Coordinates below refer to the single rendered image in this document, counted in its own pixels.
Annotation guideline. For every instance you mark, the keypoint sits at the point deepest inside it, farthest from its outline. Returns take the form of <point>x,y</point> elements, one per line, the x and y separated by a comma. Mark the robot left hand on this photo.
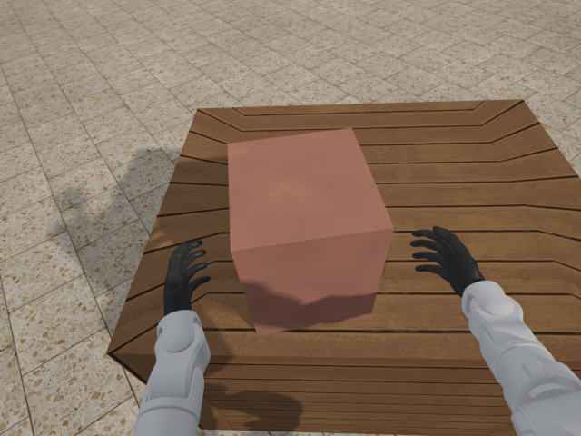
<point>178,290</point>

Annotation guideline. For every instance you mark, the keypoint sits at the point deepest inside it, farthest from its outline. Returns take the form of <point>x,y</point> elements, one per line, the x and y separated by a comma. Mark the right robot forearm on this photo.
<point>522,365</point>

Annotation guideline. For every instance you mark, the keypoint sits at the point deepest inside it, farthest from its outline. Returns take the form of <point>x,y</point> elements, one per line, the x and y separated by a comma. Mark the carton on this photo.
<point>309,231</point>

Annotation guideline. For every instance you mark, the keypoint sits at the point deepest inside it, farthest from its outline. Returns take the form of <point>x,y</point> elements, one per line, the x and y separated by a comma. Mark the pedestal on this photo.
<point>486,170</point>

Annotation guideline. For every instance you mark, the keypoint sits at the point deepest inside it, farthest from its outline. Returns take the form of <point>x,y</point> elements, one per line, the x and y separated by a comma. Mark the left robot forearm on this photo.
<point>172,400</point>

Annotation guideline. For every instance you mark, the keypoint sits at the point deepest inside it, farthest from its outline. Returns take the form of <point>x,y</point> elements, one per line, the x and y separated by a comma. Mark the robot right upper arm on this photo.
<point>556,416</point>

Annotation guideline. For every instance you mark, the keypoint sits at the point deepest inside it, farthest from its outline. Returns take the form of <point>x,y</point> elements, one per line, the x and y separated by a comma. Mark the robot right hand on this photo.
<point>458,267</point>

